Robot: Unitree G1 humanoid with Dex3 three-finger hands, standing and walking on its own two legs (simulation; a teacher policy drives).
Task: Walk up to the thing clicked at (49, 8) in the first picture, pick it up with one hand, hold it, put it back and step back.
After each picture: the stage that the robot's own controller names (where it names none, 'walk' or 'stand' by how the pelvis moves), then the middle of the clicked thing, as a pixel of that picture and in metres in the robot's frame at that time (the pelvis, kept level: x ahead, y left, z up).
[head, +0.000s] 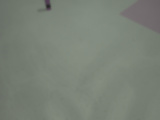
stand; (47, 1) +2.05 +0.50 -0.66
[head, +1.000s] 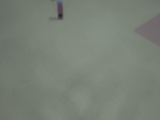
walk; (60, 10) +1.94 +0.24 -0.64
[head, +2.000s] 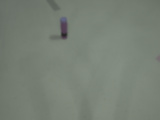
walk; (64, 28) +1.33 +0.17 -0.65
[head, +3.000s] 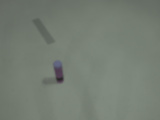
walk; (58, 72) +0.84 +0.20 -0.65
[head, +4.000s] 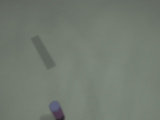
walk; (57, 112) +0.47 +0.24 -0.63
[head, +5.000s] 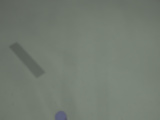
stand; out of the picture +0.38 +0.14 -0.62
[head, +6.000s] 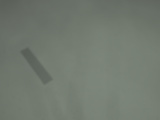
stand; out of the picture +0.34 +0.15 -0.65
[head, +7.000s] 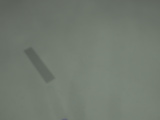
stand; out of the picture +0.37 +0.15 -0.66
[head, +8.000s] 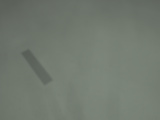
stand; out of the picture +0.36 +0.17 -0.66
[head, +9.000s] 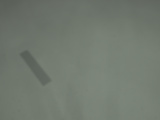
stand; out of the picture +0.36 +0.17 -0.66
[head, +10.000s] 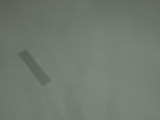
go down; out of the picture +0.35 +0.17 -0.66
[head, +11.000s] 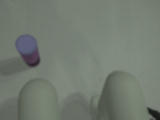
go down; (30, 53) +0.45 +0.17 -0.27
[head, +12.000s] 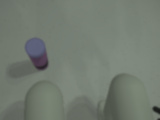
approach; (38, 56) +0.45 +0.16 -0.26
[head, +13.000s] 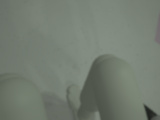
close in; out of the picture +0.44 +0.20 -0.17
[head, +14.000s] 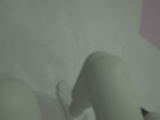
close; out of the picture +0.44 +0.22 -0.17
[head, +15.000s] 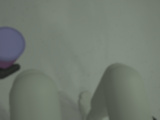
lift; (3, 54) +0.37 +0.22 -0.10
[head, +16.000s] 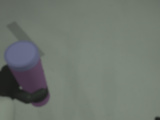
lift; (32, 80) +0.32 +0.16 +0.06
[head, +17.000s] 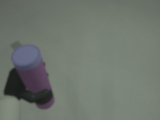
hold; (37, 82) +0.32 +0.16 +0.05
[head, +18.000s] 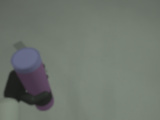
hold; (37, 84) +0.31 +0.16 +0.05
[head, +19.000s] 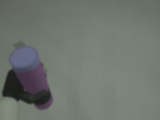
crouch; (35, 83) +0.32 +0.17 +0.05
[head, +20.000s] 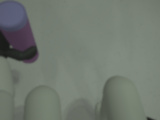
crouch; (21, 39) +0.45 +0.16 -0.04
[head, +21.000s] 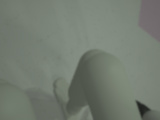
lower; out of the picture +0.46 +0.24 -0.17
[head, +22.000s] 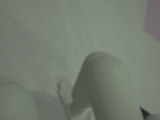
lower; out of the picture +0.45 +0.23 -0.16
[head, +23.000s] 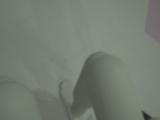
lower; out of the picture +0.46 +0.23 -0.16
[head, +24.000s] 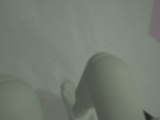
lower; out of the picture +0.44 +0.22 -0.16
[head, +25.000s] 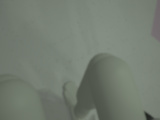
loosen; out of the picture +0.44 +0.21 -0.15
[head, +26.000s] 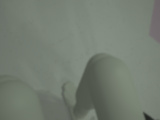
withdraw; out of the picture +0.44 +0.21 -0.18
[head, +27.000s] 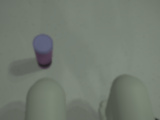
walk; (44, 54) +0.45 +0.16 -0.25
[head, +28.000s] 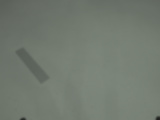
stand; out of the picture +0.36 +0.15 -0.59
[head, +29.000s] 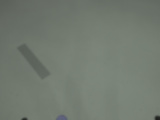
stand; out of the picture +0.38 +0.15 -0.60
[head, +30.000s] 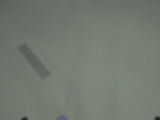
stand; out of the picture +0.37 +0.15 -0.60
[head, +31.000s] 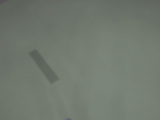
stand; out of the picture +0.38 +0.15 -0.65
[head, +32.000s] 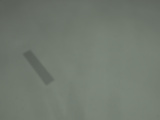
stand; out of the picture +0.37 +0.17 -0.66
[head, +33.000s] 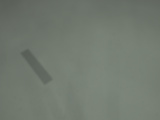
walk; out of the picture +0.36 +0.17 -0.66
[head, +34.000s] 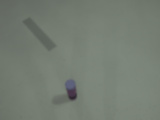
walk; (71, 90) +0.52 +0.12 -0.63
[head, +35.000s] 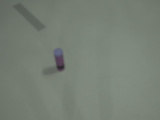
walk; (59, 60) +0.79 +0.20 -0.64
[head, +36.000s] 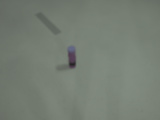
stand; (72, 57) +1.00 +0.14 -0.64
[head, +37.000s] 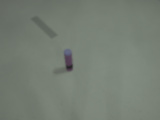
stand; (68, 60) +0.99 +0.16 -0.66
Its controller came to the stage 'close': yes
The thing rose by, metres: 0.69
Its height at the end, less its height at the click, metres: +0.00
